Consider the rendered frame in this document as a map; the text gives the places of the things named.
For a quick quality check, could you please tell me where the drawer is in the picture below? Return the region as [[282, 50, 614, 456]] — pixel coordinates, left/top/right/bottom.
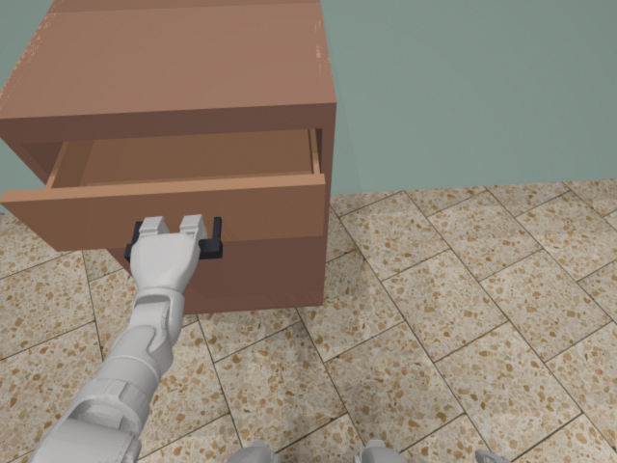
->
[[0, 128, 326, 252]]

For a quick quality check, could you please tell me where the left robot shin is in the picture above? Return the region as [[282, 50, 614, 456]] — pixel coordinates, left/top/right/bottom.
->
[[248, 440, 268, 449]]

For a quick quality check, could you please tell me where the robot left hand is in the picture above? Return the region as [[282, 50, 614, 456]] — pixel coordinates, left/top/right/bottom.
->
[[130, 214, 208, 294]]

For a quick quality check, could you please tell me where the right robot shin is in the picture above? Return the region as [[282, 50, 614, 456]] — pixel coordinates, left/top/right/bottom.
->
[[365, 440, 386, 449]]

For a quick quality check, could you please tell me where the handle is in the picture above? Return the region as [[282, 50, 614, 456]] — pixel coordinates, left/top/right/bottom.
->
[[124, 217, 223, 263]]

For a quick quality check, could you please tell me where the robot shin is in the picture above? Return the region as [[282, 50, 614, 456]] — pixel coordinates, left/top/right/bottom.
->
[[248, 440, 268, 449], [365, 440, 386, 449]]

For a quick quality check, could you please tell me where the cabinet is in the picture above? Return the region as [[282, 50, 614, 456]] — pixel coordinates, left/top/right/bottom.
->
[[0, 0, 336, 315]]

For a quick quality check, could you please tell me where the robot left forearm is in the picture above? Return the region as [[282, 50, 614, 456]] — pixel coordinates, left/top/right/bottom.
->
[[26, 287, 185, 463]]

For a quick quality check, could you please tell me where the left robot upper arm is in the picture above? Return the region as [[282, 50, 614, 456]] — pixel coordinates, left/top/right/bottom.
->
[[36, 418, 142, 463]]

